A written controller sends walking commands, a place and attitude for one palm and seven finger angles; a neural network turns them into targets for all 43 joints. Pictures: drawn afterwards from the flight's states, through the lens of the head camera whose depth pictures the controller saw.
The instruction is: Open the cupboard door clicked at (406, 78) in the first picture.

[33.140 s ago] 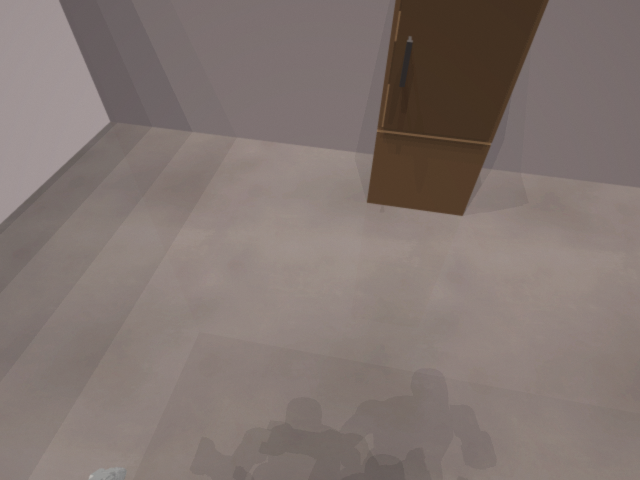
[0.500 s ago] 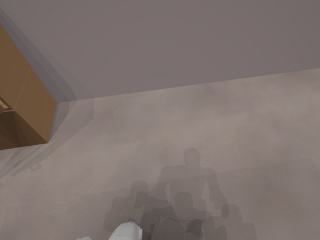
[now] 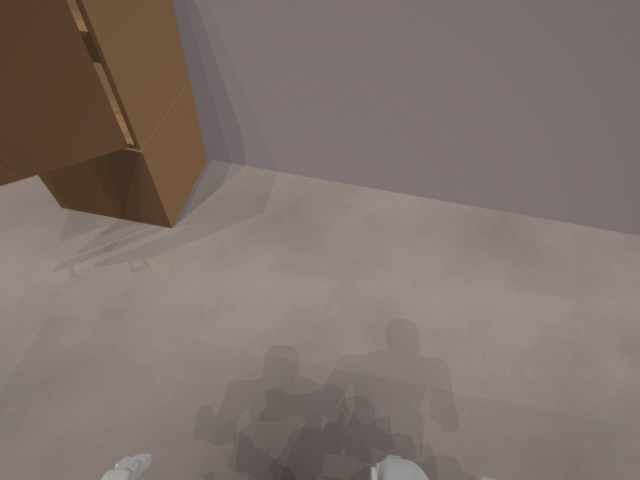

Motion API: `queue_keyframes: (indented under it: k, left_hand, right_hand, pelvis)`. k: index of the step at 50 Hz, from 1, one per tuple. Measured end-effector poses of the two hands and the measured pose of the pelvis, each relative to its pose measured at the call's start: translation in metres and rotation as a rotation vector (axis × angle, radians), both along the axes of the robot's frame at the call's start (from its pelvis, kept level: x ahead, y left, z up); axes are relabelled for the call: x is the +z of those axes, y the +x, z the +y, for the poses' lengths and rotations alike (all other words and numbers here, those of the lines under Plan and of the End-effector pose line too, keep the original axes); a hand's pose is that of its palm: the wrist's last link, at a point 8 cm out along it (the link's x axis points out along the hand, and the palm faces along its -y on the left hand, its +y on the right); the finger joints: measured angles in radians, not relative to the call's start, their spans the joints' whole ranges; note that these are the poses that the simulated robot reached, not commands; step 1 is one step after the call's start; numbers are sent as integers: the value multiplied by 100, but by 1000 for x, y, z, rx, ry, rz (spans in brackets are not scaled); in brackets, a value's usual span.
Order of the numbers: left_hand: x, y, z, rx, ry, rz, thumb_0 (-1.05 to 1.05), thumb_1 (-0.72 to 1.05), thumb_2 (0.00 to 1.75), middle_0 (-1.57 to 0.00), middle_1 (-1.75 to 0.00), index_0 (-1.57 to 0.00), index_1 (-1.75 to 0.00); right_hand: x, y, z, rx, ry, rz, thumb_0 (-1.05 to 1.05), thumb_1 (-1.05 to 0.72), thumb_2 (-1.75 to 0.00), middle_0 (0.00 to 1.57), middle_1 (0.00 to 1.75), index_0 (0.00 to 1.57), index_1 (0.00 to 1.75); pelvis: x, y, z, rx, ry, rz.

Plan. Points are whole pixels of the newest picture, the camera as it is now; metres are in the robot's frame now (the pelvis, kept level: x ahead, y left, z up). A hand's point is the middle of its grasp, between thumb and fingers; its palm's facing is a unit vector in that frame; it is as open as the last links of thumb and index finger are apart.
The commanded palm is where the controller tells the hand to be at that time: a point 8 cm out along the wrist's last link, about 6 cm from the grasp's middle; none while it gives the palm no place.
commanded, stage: turn to face it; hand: left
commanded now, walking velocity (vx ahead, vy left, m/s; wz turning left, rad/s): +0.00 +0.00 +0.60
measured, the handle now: out of the picture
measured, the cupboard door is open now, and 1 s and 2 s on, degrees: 42 42 42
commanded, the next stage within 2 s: take the last steps up to it in 0.98 s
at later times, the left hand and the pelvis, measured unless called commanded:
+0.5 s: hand out of the picture +0.02 +0.16 -0.16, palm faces +0.33 -0.91 -0.25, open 7.4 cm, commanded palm none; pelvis +0.02 -0.04 +0.00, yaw +20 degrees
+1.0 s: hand out of the picture -0.01 +0.21 -0.17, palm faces +0.52 -0.83 -0.22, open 7.4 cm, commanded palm none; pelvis +0.02 -0.01 +0.00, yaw +30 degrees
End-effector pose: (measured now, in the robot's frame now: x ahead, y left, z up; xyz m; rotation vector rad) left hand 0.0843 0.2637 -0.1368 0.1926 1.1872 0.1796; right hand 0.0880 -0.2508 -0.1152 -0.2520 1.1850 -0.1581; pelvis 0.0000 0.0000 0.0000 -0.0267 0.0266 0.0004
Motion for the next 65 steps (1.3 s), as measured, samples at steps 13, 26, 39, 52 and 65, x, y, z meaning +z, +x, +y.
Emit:
queue_keyframes:
  k: [13,26,39,52,65]
  left_hand:
    - [16,11,-51,71,53,-112,0,90,90,-20,-30,-20,-30]
    - [2,-103,-61,346,-1,59,0,91,90,-20,-30,-20,-30]
    - [-19,-172,-15,530,-37,150,1,91,90,-20,-30,-20,-30]
    - [-1,-118,-25,527,-33,21,0,91,90,-20,-30,-20,-30]
    - [16,-129,-80,631,-3,31,0,93,90,-20,-30,-20,-30]
  right_hand:
    - [-41,-14,-45,31,53,159,1,-91,-90,20,30,20,30]
    - [-24,90,-13,294,27,101,1,-91,-90,19,30,19,30]
    - [7,161,88,529,-8,-118,1,-91,-90,20,30,20,30]
    - [-16,104,69,492,39,70,1,-91,-90,20,30,20,30]
    - [-35,101,16,487,40,250,1,-91,-90,20,30,20,30]
  pelvis:
    - [-11,8,-45,168,33,2]
    - [-4,18,-42,358,67,-11]
    - [-8,14,-1,462,15,-25]
    - [0,25,-10,528,17,-9]
    - [3,53,-31,615,68,-14]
